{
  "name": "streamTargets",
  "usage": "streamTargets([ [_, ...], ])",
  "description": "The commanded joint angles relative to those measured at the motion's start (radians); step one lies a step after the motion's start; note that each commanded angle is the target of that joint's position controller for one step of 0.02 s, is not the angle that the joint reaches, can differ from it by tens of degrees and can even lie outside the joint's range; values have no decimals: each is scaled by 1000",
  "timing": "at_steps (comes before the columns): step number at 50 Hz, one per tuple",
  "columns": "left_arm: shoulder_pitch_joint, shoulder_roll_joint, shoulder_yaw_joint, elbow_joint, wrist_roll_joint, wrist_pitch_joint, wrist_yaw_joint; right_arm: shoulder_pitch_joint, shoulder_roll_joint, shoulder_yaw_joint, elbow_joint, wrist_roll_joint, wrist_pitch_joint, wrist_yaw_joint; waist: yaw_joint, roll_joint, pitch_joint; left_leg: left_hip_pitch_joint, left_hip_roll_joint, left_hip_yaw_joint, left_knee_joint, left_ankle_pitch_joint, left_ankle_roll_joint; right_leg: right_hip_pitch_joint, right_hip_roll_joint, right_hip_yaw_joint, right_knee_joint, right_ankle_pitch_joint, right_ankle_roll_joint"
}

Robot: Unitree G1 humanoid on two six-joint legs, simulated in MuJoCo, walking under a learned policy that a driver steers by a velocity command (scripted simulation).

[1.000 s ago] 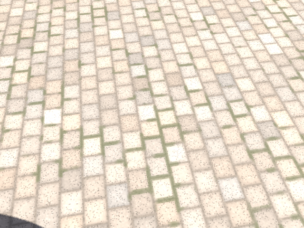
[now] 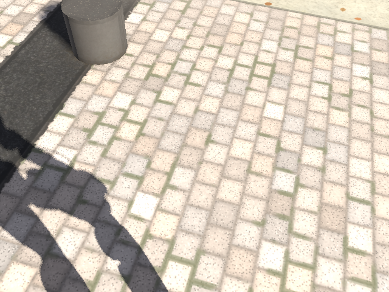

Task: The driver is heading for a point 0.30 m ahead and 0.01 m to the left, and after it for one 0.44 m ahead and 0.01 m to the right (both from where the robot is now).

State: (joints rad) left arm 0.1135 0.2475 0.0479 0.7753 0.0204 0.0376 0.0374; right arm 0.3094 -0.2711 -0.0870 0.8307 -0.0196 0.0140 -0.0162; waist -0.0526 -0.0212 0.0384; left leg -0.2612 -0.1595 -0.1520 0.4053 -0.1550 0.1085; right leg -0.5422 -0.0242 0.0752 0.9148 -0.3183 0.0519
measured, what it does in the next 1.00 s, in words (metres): walks ahead, turning left: right foot, then left foot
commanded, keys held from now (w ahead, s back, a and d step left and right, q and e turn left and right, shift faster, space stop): q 0.20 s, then w+q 0.34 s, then q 0.04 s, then e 0.42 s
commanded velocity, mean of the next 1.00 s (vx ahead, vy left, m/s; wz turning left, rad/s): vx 0.17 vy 0.00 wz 0.33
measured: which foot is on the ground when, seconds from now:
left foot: down 0.00-0.16, up 0.18-0.70, down 0.72-1.00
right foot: up 0.00-0.16, down 0.18-0.72, up 0.74-1.00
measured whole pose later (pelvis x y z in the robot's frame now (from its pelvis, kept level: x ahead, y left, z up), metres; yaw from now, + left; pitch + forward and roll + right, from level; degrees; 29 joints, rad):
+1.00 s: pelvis +0.13 +0.05 +0.00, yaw +16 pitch +0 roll -1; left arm 0.29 0.26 0.06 0.84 0.02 0.05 -0.01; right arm 0.19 -0.19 -0.01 0.79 -0.02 -0.03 -0.04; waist 0.03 -0.04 0.07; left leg -0.21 0.01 0.15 0.37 -0.16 0.07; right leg -0.48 -0.02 0.00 1.06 -0.36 0.01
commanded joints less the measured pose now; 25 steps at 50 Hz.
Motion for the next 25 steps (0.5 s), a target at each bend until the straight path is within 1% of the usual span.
streamTargets([
  [1,-29,84,13,-89,-10,-19,5,43,-158,-38,-60,-7,0,-1,3,128,-83,171,298,-318,-38,338,133,-35,29,8,-63,-52,-16],
  [3,-18,90,9,-100,-19,-27,7,28,-166,-40,-73,-9,5,3,8,135,-90,163,294,-348,-14,414,132,35,51,8,-129,-82,-29],
  [5,19,98,7,-103,-27,-34,10,-1,-171,-42,-87,-6,10,8,25,145,-95,146,281,-379,6,457,111,128,69,8,-234,-91,-41],
  [6,54,99,6,-99,-30,-38,11,-26,-171,-42,-95,-2,13,10,45,147,-94,122,262,-388,15,427,86,200,76,4,-326,-64,-47],
  [7,100,97,5,-89,-27,-43,15,-60,-168,-41,-105,8,17,10,78,136,-86,76,226,-379,37,344,46,296,78,-8,-476,24,-51],
  [8,132,123,11,-83,-15,-51,24,-75,-144,-34,-118,18,17,7,88,96,-83,-14,174,-345,90,163,-8,416,12,34,-611,114,-62],
  [9,97,197,21,-103,-1,-51,33,10,-57,-15,-123,17,16,6,25,-131,-100,-128,53,-163,296,-252,-68,516,-240,258,-681,182,-119],
  [10,62,263,30,-130,1,-40,25,34,-111,-29,-130,2,17,-2,18,-205,-81,-274,-55,6,470,-499,-96,467,-398,446,-654,441,-252],
  [11,106,225,30,-121,0,-36,17,19,-162,-38,-123,-22,19,3,30,-133,-97,-274,36,25,624,-455,-104,448,-398,412,-651,377,-302],
  [12,76,159,12,-126,-1,-37,8,-4,-169,-41,-112,-23,21,14,22,-79,-58,-286,70,14,658,-364,-103,414,-318,314,-668,190,-267],
  [13,42,134,6,-134,6,-35,1,-12,-158,-39,-104,-19,27,28,18,-88,-20,-296,81,24,676,-288,-106,391,-237,223,-696,26,-220],
  [14,41,139,7,-135,7,-37,2,-16,-152,-36,-105,-20,32,48,22,-147,-10,-325,87,42,709,-240,-113,409,-195,183,-719,-48,-198],
  [15,60,141,8,-133,8,-41,1,-19,-149,-33,-104,-17,33,63,35,-161,-5,-347,93,55,733,-213,-122,426,-180,157,-735,-63,-197],
  [17,123,152,17,-115,6,-56,-5,-63,-137,-27,-118,-13,29,79,60,-121,1,-391,106,61,734,-168,-132,474,-193,138,-753,-62,-201],
  [19,179,162,26,-93,5,-75,-10,-108,-123,-20,-130,-15,25,86,82,-97,9,-437,123,58,703,-132,-138,534,-213,118,-764,-37,-205],
  [21,216,164,33,-74,5,-90,-15,-138,-116,-17,-137,-16,23,90,96,-97,15,-465,140,63,661,-110,-141,574,-226,92,-775,-20,-207],
  [25,267,164,41,-42,6,-107,-23,-208,-95,-7,-159,-17,17,97,116,-88,37,-492,175,88,560,-84,-137,602,-257,36,-794,8,-221],
])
